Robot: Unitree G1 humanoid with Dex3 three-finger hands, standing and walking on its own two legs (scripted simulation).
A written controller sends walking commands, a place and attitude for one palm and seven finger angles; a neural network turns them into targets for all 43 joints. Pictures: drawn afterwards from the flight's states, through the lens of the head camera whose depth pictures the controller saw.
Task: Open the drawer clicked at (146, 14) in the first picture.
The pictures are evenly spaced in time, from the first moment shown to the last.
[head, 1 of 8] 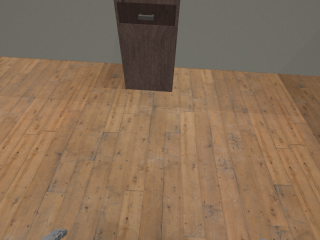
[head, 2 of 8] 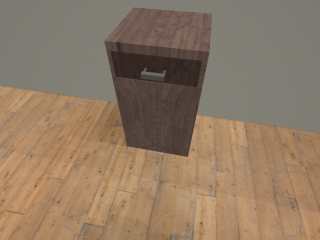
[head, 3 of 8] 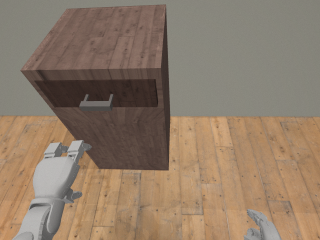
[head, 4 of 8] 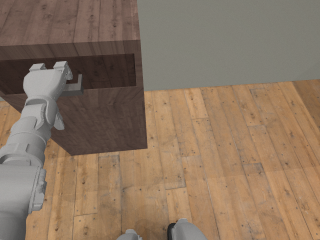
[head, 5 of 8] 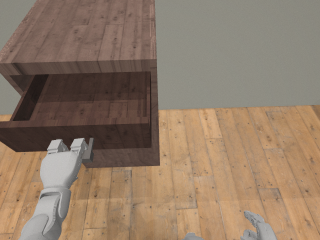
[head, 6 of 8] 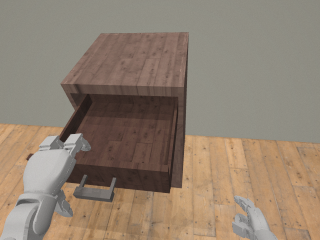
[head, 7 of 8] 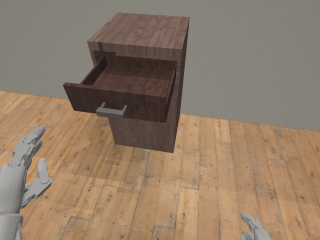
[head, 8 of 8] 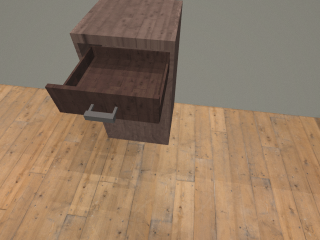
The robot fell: no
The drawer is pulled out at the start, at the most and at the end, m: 0.00 0.30 0.30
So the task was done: yes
